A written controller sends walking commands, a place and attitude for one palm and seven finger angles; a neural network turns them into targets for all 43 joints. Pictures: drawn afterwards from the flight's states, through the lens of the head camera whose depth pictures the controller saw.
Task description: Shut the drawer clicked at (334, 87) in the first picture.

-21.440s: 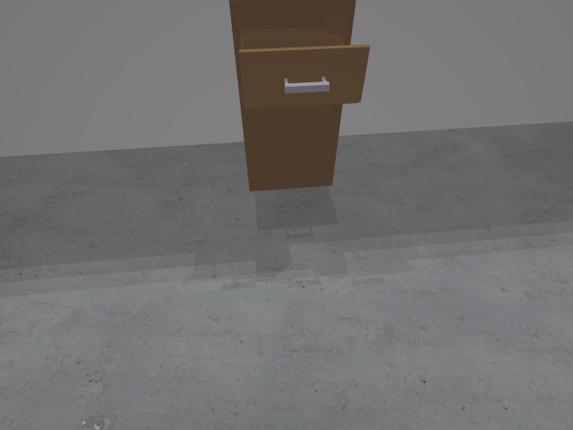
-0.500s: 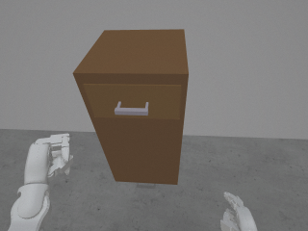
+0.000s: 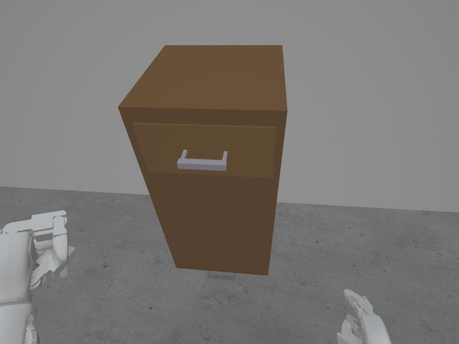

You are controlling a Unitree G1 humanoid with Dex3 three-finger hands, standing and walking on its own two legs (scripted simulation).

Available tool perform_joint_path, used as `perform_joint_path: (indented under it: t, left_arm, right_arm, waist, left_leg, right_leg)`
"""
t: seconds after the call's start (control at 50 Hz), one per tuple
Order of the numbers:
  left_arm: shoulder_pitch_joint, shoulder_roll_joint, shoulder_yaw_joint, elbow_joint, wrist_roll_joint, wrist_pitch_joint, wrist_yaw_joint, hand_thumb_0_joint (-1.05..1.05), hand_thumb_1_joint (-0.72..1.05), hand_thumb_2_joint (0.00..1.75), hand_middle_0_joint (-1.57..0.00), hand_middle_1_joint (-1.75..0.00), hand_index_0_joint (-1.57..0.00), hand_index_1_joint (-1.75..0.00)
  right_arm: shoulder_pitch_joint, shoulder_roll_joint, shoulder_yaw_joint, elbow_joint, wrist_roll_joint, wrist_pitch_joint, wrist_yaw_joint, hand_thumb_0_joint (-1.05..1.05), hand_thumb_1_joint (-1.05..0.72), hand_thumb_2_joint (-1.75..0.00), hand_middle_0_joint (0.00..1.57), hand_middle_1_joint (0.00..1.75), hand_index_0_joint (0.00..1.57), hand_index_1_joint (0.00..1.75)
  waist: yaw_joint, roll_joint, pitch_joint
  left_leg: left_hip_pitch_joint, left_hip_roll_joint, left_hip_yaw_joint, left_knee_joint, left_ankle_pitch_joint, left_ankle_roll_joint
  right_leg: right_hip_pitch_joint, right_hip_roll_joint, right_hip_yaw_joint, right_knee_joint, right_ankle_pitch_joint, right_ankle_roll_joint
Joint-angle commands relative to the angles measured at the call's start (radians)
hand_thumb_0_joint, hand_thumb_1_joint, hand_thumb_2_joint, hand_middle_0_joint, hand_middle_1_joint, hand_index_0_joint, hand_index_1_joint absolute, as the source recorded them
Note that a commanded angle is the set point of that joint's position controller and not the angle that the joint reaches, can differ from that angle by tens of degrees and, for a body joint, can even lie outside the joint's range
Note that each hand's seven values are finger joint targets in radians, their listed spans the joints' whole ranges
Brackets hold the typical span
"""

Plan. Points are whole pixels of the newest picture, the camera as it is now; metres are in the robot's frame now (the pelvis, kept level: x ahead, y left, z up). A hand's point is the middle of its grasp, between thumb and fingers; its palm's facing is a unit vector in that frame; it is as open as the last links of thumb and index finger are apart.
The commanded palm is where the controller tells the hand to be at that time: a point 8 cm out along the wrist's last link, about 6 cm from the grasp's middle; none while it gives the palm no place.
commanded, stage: step back with the hand held close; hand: left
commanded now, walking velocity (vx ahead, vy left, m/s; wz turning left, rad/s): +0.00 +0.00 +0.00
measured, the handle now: (203, 159) +0.59 +0.16 -0.03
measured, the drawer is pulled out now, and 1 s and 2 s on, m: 0.00 0.00 0.00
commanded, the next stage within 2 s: stop stepping back and stand still in 1.46 s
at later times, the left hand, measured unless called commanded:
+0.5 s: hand (44, 266) +0.16 +0.26 +0.16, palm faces +0.33 -0.80 -0.50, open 3.3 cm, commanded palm +0.10 +0.30 +0.17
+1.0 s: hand (7, 313) +0.10 +0.26 +0.16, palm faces +0.38 -0.78 -0.50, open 3.3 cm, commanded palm +0.02 +0.30 +0.17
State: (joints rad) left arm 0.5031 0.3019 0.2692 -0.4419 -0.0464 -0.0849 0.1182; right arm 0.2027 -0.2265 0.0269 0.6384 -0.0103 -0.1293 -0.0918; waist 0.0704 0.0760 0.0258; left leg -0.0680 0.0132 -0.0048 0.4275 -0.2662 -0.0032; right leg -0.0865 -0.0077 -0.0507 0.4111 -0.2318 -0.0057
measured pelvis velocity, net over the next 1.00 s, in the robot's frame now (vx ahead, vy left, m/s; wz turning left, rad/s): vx -0.10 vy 0.02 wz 0.06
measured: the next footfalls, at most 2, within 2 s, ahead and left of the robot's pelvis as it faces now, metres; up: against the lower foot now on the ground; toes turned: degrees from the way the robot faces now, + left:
right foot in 1.04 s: -0.09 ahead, -0.10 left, +0.00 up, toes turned +6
left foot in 1.38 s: -0.07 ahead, +0.11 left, +0.00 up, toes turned +1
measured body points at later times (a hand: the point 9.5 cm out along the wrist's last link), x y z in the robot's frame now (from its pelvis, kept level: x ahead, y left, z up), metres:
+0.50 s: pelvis -0.03 +0.02 +0.00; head -0.01 +0.02 +0.45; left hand +0.13 +0.30 +0.18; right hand +0.15 -0.22 -0.08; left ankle -0.01 +0.12 -0.74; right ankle +0.00 -0.12 -0.74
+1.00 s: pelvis -0.10 +0.02 -0.01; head -0.08 +0.03 +0.44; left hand +0.07 +0.30 +0.19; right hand +0.05 -0.23 -0.09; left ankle -0.02 +0.12 -0.74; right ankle -0.09 -0.11 -0.73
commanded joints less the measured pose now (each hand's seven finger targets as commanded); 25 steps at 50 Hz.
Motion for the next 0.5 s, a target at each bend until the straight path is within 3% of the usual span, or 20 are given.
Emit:
perform_joint_path:
  t: [0.0,0.02,0.04,0.06,0.08,0.12,0.14,0.2,0.28,0.36,0.48]
  left_arm:
    - [-0.075,0.198,0.13,-0.254,-0.005,-0.077,0.02,0.0,0.9,0.9,-1.4,-1.6,-1.4,-1.6]
    - [-0.176,0.327,0.275,-0.329,-0.003,-0.122,0.023,0.0,0.9,0.9,-1.4,-1.6,-1.4,-1.6]
    - [-0.167,0.328,0.285,-0.284,0.003,-0.137,0.019,0.0,0.9,0.9,-1.4,-1.6,-1.4,-1.6]
    - [-0.038,0.232,0.212,-0.18,0.003,-0.124,0.011,0.0,0.9,0.9,-1.4,-1.6,-1.4,-1.6]
    - [0.013,0.187,0.171,-0.17,0.002,-0.121,0.003,0.0,0.9,0.9,-1.4,-1.6,-1.4,-1.6]
    - [0.062,0.16,0.146,-0.167,-0.002,-0.126,-0.005,0.0,0.9,0.9,-1.4,-1.6,-1.4,-1.6]
    - [0.083,0.16,0.149,-0.177,-0.003,-0.132,-0.006,0.0,0.9,0.9,-1.4,-1.6,-1.4,-1.6]
    - [0.125,0.198,0.178,-0.234,-0.009,-0.138,-0.001,0.0,0.9,0.9,-1.4,-1.6,-1.4,-1.6]
    - [0.153,0.25,0.224,-0.307,-0.016,-0.142,0.014,0.0,0.9,0.9,-1.4,-1.6,-1.4,-1.6]
    - [0.142,0.261,0.223,-0.346,-0.014,-0.145,0.023,0.0,0.9,0.9,-1.4,-1.6,-1.4,-1.6]
    - [0.137,0.238,0.208,-0.314,-0.001,-0.158,0.028,0.0,0.9,0.9,-1.4,-1.6,-1.4,-1.6]
  right_arm:
    - [-0.15,-0.091,-0.027,-0.169,0.001,-0.065,-0.013,0.0,-0.9,-0.9,0.2,0.3,0.2,0.3]
    - [-0.136,-0.123,-0.038,-0.204,0.001,-0.031,-0.001,0.0,-0.9,-0.9,0.2,0.3,0.2,0.3]
    - [-0.138,-0.107,-0.037,-0.19,0.001,-0.014,-0.001,0.0,-0.9,-0.9,0.2,0.3,0.2,0.3]
    - [-0.139,-0.101,-0.045,-0.175,0.0,0.003,0.0,0.0,-0.9,-0.9,0.2,0.3,0.2,0.3]
    - [-0.134,-0.107,-0.05,-0.183,-0.003,0.019,0.007,0.0,-0.9,-0.9,0.2,0.3,0.2,0.3]
    - [-0.129,-0.116,-0.063,-0.187,-0.002,0.044,0.014,0.0,-0.9,-0.9,0.2,0.3,0.2,0.3]
    - [-0.135,-0.118,-0.068,-0.192,-0.005,0.052,0.014,0.0,-0.9,-0.9,0.2,0.3,0.2,0.3]
    - [-0.131,-0.12,-0.081,-0.21,0.003,0.079,0.015,0.0,-0.9,-0.9,0.2,0.3,0.2,0.3]
    - [-0.134,-0.113,-0.087,-0.239,0.012,0.099,0.005,0.0,-0.9,-0.9,0.2,0.3,0.2,0.3]
    - [-0.132,-0.114,-0.086,-0.249,0.014,0.101,-0.008,0.0,-0.9,-0.9,0.2,0.3,0.2,0.3]
    - [-0.123,-0.127,-0.091,-0.243,0.01,0.09,-0.008,0.0,-0.9,-0.9,0.2,0.3,0.2,0.3]
  waist:
    - [0.004,-0.002,-0.066]
    - [-0.046,-0.033,0.025]
    - [-0.045,-0.038,0.041]
    - [-0.05,-0.09,0.05]
    - [-0.054,-0.086,0.033]
    - [-0.061,-0.06,-0.03]
    - [-0.059,-0.04,-0.056]
    - [-0.061,-0.068,-0.168]
    - [-0.056,-0.092,-0.245]
    - [-0.059,-0.009,-0.213]
    - [-0.064,0.019,-0.14]
  left_leg:
    - [-0.027,-0.013,0.003,-0.066,0.188,0.032]
    - [-0.131,0.0,-0.022,-0.038,0.145,0.054]
    - [-0.138,-0.003,-0.028,-0.027,0.126,0.049]
    - [-0.123,0.002,-0.031,-0.016,0.171,0.047]
    - [-0.121,0.006,-0.029,-0.014,0.207,0.044]
    - [-0.111,0.018,-0.022,-0.02,0.275,0.043]
    - [-0.106,0.018,-0.02,-0.026,0.323,0.043]
    - [-0.103,0.026,-0.022,-0.024,0.411,0.043]
    - [-0.123,0.03,-0.022,-0.007,0.461,0.042]
    - [-0.165,0.041,-0.04,-0.022,0.439,0.048]
    - [-0.324,0.071,-0.08,-0.088,0.221,0.068]
  right_leg:
    - [0.021,0.0,0.026,-0.08,0.129,-0.014]
    - [-0.067,-0.05,0.116,-0.136,0.158,-0.013]
    - [-0.081,-0.071,0.12,-0.154,0.153,-0.02]
    - [-0.103,-0.074,0.101,-0.15,0.175,-0.018]
    - [-0.107,-0.072,0.087,-0.138,0.194,-0.014]
    - [-0.08,-0.07,0.059,-0.104,0.238,-0.003]
    - [-0.065,-0.065,0.047,-0.088,0.279,-0.001]
    - [-0.008,-0.057,0.03,-0.04,0.357,0.011]
    - [0.031,-0.055,0.03,0.007,0.444,0.019]
    - [0.0,-0.042,0.028,0.031,0.394,0.026]
    - [0.01,-0.014,0.034,0.073,0.231,0.028]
